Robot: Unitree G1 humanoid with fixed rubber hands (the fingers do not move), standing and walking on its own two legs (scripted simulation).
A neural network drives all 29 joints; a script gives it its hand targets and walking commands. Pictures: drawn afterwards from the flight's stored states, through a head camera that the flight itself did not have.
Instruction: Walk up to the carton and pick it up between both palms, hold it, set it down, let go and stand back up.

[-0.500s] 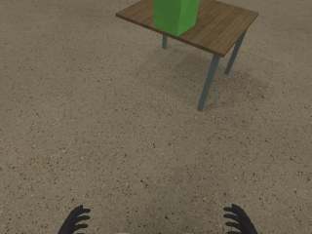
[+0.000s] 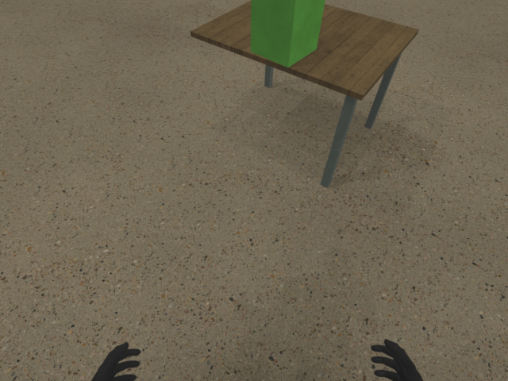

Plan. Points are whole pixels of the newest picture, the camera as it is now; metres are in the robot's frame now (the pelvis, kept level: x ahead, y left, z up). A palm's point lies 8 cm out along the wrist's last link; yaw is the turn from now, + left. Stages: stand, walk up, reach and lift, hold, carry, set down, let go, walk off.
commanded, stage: stand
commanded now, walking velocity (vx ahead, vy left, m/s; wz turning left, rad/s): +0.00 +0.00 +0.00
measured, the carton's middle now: (286, 19) +1.38 -0.12 -0.05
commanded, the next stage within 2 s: walk up in 1.24 s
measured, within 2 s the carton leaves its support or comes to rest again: neither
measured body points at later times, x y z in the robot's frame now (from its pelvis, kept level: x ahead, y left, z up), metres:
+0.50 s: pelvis -0.01 +0.00 +0.00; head +0.00 +0.00 +0.45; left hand +0.11 +0.25 -0.11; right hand +0.11 -0.25 -0.11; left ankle +0.01 +0.13 -0.72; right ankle +0.01 -0.12 -0.72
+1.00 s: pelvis -0.01 +0.00 +0.00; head +0.00 +0.00 +0.45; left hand +0.10 +0.25 -0.11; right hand +0.10 -0.25 -0.11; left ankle +0.01 +0.13 -0.72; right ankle +0.01 -0.12 -0.72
